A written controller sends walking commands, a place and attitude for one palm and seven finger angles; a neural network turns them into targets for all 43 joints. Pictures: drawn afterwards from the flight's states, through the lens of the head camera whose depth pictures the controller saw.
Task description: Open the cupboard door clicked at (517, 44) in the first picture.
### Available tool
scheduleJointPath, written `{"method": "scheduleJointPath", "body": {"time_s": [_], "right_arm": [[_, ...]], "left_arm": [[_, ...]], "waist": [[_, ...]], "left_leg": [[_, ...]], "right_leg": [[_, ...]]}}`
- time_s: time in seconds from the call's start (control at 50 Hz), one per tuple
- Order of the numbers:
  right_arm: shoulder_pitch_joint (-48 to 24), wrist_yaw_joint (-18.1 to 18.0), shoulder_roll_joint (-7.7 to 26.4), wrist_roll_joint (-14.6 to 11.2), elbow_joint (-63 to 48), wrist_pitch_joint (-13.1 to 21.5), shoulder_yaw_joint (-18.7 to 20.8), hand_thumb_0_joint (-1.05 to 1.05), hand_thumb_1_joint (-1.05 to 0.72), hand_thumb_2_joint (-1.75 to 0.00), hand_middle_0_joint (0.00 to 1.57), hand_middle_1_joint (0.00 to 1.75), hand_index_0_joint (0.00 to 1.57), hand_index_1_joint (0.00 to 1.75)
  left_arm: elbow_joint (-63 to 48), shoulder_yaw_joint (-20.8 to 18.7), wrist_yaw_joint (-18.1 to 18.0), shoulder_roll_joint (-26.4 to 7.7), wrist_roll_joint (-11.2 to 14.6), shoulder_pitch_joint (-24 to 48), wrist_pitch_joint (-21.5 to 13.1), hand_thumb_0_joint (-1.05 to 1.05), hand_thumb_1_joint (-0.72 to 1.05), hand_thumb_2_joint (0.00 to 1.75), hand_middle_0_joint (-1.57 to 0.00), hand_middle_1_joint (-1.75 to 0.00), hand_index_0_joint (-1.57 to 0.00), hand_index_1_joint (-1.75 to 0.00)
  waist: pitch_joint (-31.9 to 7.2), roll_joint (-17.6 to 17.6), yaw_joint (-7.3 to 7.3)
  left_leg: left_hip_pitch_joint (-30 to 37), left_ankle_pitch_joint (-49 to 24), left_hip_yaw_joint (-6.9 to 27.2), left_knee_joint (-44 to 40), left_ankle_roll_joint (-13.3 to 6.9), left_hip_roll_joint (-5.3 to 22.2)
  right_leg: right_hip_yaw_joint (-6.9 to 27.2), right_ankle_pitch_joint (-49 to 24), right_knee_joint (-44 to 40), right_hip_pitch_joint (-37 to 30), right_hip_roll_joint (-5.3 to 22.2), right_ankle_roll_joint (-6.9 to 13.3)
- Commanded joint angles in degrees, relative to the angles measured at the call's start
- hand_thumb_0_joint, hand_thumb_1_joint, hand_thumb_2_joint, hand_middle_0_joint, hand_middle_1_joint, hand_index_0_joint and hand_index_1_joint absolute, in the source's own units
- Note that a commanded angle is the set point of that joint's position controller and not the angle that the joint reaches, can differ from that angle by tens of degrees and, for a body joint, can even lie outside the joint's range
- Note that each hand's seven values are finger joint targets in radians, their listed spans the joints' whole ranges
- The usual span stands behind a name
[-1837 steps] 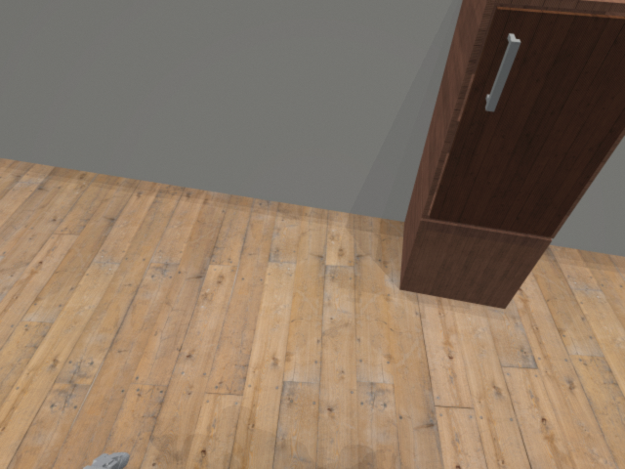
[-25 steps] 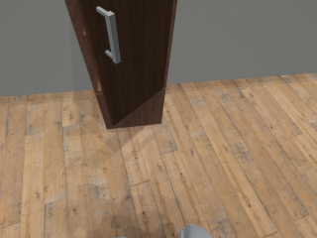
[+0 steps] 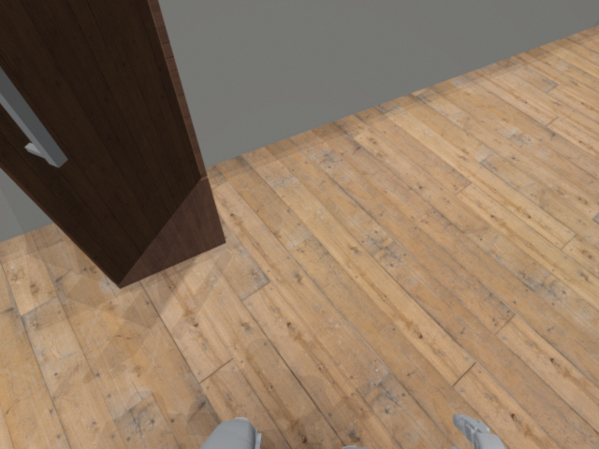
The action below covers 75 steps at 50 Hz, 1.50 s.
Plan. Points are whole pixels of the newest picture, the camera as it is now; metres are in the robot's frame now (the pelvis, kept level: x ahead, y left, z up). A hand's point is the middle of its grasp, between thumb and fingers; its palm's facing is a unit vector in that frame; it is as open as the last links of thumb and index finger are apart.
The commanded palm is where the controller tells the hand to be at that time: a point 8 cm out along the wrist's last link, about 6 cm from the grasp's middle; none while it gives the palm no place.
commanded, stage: walk to a spot facing it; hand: left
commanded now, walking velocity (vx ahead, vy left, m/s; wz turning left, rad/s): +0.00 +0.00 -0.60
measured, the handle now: (16, 117) +0.47 +0.42 +0.13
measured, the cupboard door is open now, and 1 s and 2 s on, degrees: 38 38 38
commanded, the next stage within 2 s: turn to face it in 1.90 s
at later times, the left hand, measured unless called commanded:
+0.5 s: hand (217, 387) +0.21 +0.15 -0.16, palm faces -0.33 -0.91 -0.27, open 7.4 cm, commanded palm none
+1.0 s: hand (240, 362) +0.25 +0.12 -0.18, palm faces -0.51 -0.84 -0.18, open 7.4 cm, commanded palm none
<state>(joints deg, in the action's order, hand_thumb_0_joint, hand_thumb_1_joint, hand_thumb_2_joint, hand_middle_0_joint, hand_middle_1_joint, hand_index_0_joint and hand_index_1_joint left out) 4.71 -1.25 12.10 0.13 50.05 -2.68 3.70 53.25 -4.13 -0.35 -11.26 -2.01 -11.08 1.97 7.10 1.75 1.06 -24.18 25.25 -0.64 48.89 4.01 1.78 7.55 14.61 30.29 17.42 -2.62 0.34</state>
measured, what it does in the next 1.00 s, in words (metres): walks ahead, turning right: left foot, then right foot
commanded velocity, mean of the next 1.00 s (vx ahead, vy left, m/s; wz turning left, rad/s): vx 0.11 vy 0.00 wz -0.60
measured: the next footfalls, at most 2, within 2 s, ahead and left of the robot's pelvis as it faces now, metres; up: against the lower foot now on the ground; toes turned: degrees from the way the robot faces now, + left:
left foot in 0.06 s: +0.05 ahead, +0.13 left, +0.00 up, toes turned -1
right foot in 0.48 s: +0.03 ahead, -0.13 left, +0.00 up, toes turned -22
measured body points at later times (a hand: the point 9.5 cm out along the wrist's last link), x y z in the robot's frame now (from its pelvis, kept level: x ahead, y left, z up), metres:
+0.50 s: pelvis +0.03 -0.02 -0.01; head +0.08 -0.05 +0.43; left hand +0.22 +0.19 -0.14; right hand -0.05 -0.26 -0.17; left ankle +0.01 +0.13 -0.72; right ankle -0.01 -0.11 -0.74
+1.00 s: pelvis +0.11 -0.03 +0.00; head +0.16 -0.03 +0.44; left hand +0.28 +0.16 -0.17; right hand +0.05 -0.29 -0.13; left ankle +0.15 +0.07 -0.74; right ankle -0.01 -0.10 -0.69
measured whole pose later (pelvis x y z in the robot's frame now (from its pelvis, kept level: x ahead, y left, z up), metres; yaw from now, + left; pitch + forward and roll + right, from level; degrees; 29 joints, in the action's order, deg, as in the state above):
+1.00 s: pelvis +0.11 -0.03 +0.00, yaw -36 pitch +2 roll -1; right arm 11.3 -0.9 10.8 2.0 49.2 1.9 2.0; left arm 55.5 -5.6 1.9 -12.8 -1.7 -15.4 1.9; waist 2.7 2.9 1.3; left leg -14.9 19.3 -4.9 32.4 -0.6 2.0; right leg 3.9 27.0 54.6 22.7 -2.5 0.8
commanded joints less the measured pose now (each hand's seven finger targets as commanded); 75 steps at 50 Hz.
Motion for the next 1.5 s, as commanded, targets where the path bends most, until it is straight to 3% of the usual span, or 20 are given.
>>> {"method": "scheduleJointPath", "body": {"time_s": [0.0,0.04,0.06,0.18,0.38,0.42,0.44,0.46,0.58,0.78,0.86,0.9,0.92,0.96,1.04,1.24,1.32,1.34,1.36,1.48], "right_arm": [[9.4,-1.0,5.0,-0.3,-1.4,2.4,0.9,0.00,-0.90,-0.90,0.20,0.30,0.20,0.30],[12.0,-1.5,14.0,1.0,-1.6,3.5,2.5,0.00,-0.90,-0.90,0.20,0.30,0.20,0.30],[12.2,-1.9,15.6,1.5,-2.2,3.0,2.5,0.00,-0.90,-0.90,0.20,0.30,0.20,0.30],[9.4,-2.1,8.6,1.5,-3.3,3.7,0.4,0.00,-0.90,-0.90,0.20,0.30,0.20,0.30],[13.8,-0.8,11.4,1.7,-0.7,2.9,1.8,0.00,-0.90,-0.90,0.20,0.30,0.20,0.30],[11.7,-0.4,11.4,0.9,-1.4,2.7,2.0,0.00,-0.90,-0.90,0.20,0.30,0.20,0.30],[11.1,0.1,8.1,0.0,-3.1,2.6,1.5,0.00,-0.90,-0.90,0.20,0.30,0.20,0.30],[6.6,0.0,5.4,0.1,-5.7,2.1,0.4,0.00,-0.90,-0.90,0.20,0.30,0.20,0.30],[7.0,0.3,5.1,0.5,-1.9,0.2,0.8,0.00,-0.90,-0.90,0.20,0.30,0.20,0.30],[1.2,0.7,5.1,0.6,-5.0,2.8,1.0,0.00,-0.90,-0.90,0.20,0.30,0.20,0.30],[10.8,0.2,5.6,0.5,-2.1,4.6,1.0,0.00,-0.90,-0.90,0.20,0.30,0.20,0.30],[22.5,-0.8,16.0,2.3,0.4,5.5,3.2,0.00,-0.90,-0.90,0.20,0.30,0.20,0.30],[22.7,-1.1,15.6,2.2,0.2,5.2,2.6,0.00,-0.90,-0.90,0.20,0.30,0.20,0.30],[17.5,-0.7,10.9,2.4,-2.1,5.6,1.3,0.00,-0.90,-0.90,0.20,0.30,0.20,0.30],[18.4,-1.3,6.1,1.4,-0.1,6.7,-0.6,0.00,-0.90,-0.90,0.20,0.30,0.20,0.30],[25.8,-0.8,7.5,1.9,5.0,6.4,-0.4,0.00,-0.90,-0.90,0.20,0.30,0.20,0.30],[17.7,-0.5,11.7,0.8,3.0,6.4,0.1,0.00,-0.90,-0.90,0.20,0.30,0.20,0.30],[17.8,0.5,8.2,-0.4,1.6,6.4,-0.4,0.00,-0.90,-0.90,0.20,0.30,0.20,0.30],[16.9,0.3,4.5,-1.0,-0.5,6.5,-0.7,0.00,-0.90,-0.90,0.20,0.30,0.20,0.30],[16.4,0.9,2.6,1.2,3.0,3.7,-0.3,0.00,-0.90,-0.90,0.20,0.30,0.20,0.30]], "left_arm": [[-5.1,-3.1,-0.5,-11.6,0.9,2.5,-0.6,0.00,0.90,0.90,-0.20,-0.30,-0.20,-0.30],[-6.6,-1.7,0.4,-5.4,1.9,0.0,-0.2,0.00,0.90,0.90,-0.20,-0.30,-0.20,-0.30],[-7.1,-1.9,0.5,-7.3,1.2,2.3,0.1,0.00,0.90,0.90,-0.20,-0.30,-0.20,-0.30],[-5.2,-2.2,2.2,-5.9,0.7,0.8,0.5,0.00,0.90,0.90,-0.20,-0.30,-0.20,-0.30],[-6.9,-0.9,2.6,-5.2,1.0,5.0,-0.3,0.00,0.90,0.90,-0.20,-0.30,-0.20,-0.30],[-4.7,-1.6,2.2,-7.7,0.8,-2.0,-1.0,0.00,0.90,0.90,-0.20,-0.30,-0.20,-0.30],[-3.4,-2.8,1.2,-14.0,0.1,-7.1,-1.7,0.00,0.90,0.90,-0.20,-0.30,-0.20,-0.30],[-2.1,-4.0,0.2,-18.8,0.8,-10.4,-1.8,0.00,0.90,0.90,-0.20,-0.30,-0.20,-0.30],[-5.6,-2.1,-1.1,-11.5,1.0,1.8,-1.5,0.00,0.90,0.90,-0.20,-0.30,-0.20,-0.30],[-3.7,-3.2,0.3,-12.3,0.5,-3.8,-2.7,0.00,0.90,0.90,-0.20,-0.30,-0.20,-0.30],[-4.5,-3.2,0.7,-10.9,0.9,0.9,-2.8,0.00,0.90,0.90,-0.20,-0.30,-0.20,-0.30],[-7.1,-1.7,1.7,-4.0,1.8,1.0,-2.8,0.00,0.90,0.90,-0.20,-0.30,-0.20,-0.30],[-8.3,-1.9,1.9,-6.4,0.9,5.5,-3.2,0.00,0.90,0.90,-0.20,-0.30,-0.20,-0.30],[-7.1,-2.6,3.0,-6.1,-0.1,4.8,-3.5,0.00,0.90,0.90,-0.20,-0.30,-0.20,-0.30],[-4.6,-1.5,3.8,-2.9,0.2,1.5,-2.3,0.00,0.90,0.90,-0.20,-0.30,-0.20,-0.30],[-6.8,0.1,4.2,-2.0,0.6,11.1,-2.3,0.00,0.90,0.90,-0.20,-0.30,-0.20,-0.30],[-0.6,-2.2,3.1,-7.2,0.5,-11.1,-3.5,0.00,0.90,0.90,-0.20,-0.30,-0.20,-0.30],[1.1,-3.7,2.4,-13.6,0.2,-18.1,-4.0,0.00,0.90,0.90,-0.20,-0.30,-0.20,-0.30],[1.2,-4.6,1.5,-18.5,1.4,-18.8,-4.0,0.00,0.90,0.90,-0.20,-0.30,-0.20,-0.30],[-2.7,-0.9,0.3,-8.4,1.2,-0.4,-5.6,0.00,0.90,0.90,-0.20,-0.30,-0.20,-0.30]], "waist": [[-10.4,6.1,-4.08],[-12.7,-20.4,-3.87],[-10.6,-16.9,-4.63],[-9.2,-11.9,-1.09],[-8.7,-15.4,-3.01],[-11.3,-8.7,1.20],[-14.7,7.0,3.48],[-13.3,17.0,5.37],[-7.1,5.9,-1.14],[-7.1,7.8,1.67],[-7.4,3.9,-3.96],[-11.5,-24.9,-8.20],[-7.2,-16.7,-8.79],[-3.8,-6.3,-5.16],[-4.0,-11.7,-2.41],[-1.7,-11.6,-3.58],[-12.0,-9.5,8.75],[-17.9,2.8,11.66],[-20.4,12.9,9.51],[-3.4,0.9,-3.08]], "left_leg": [[14.8,-10.7,-0.2,-20.1,-1.0,-1.0],[25.9,-17.7,23.4,-33.0,-8.9,22.0],[20.3,-21.6,25.6,-33.3,-13.9,27.4],[22.0,-46.1,1.6,-26.9,-9.5,15.0],[21.8,-43.7,-5.5,-21.6,-8.7,17.7],[14.3,-38.0,-8.1,-11.6,-5.0,15.7],[1.5,-20.9,-12.7,1.3,-1.4,9.9],[-9.5,13.1,-8.9,14.6,0.6,2.4],[-6.1,-2.1,0.0,16.4,0.8,3.9],[-5.6,0.6,-0.3,-1.6,0.2,0.4],[17.7,-7.5,-1.9,-22.8,-0.8,-1.5],[35.3,6.3,27.9,-36.1,-8.6,23.9],[29.1,6.3,31.5,-39.0,-12.9,28.7],[22.3,-3.4,21.0,-37.7,-12.0,23.1],[26.2,-38.7,-0.3,-32.2,-4.7,15.2],[28.6,-56.9,-12.8,-29.1,-7.4,16.7],[19.4,-67.4,-16.0,-3.3,-4.5,15.5],[2.5,-36.2,-16.4,16.3,-2.3,9.1],[-12.9,8.7,-9.3,36.0,-0.1,0.1],[-5.7,-8.9,0.4,20.9,-0.8,7.9]], "right_leg": [[12.8,-20.0,-1.9,0.7,10.1,5.8],[-1.1,17.0,17.0,16.1,-2.0,-1.2],[-2.8,22.7,28.6,16.2,0.2,-2.2],[-6.7,9.3,39.0,17.7,3.8,-4.2],[-13.5,8.0,7.7,4.1,3.2,-1.3],[-12.9,-6.3,-4.8,-10.5,3.2,0.5],[3.5,-21.9,-8.6,-22.8,15.7,5.1],[17.4,-43.1,-8.4,-23.1,26.3,12.1],[6.0,-22.0,-10.2,-6.8,15.1,9.4],[16.7,-1.3,-13.3,-11.5,14.4,12.0],[13.9,5.1,-6.7,3.7,9.3,7.9],[-3.6,21.7,23.2,24.9,-3.9,0.6],[-2.6,19.1,32.0,27.3,1.9,0.5],[-4.3,10.6,37.9,25.4,5.0,-0.3],[-8.3,1.4,40.4,25.6,6.0,-1.2],[-17.4,-0.2,12.4,15.8,2.6,2.4],[-18.0,-1.7,4.4,-15.5,-1.3,7.2],[-0.5,-1.1,-0.6,-32.6,10.9,12.5],[30.3,-7.1,-9.9,-36.1,25.9,18.1],[5.2,-4.7,-19.3,0.6,15.1,9.6]]}}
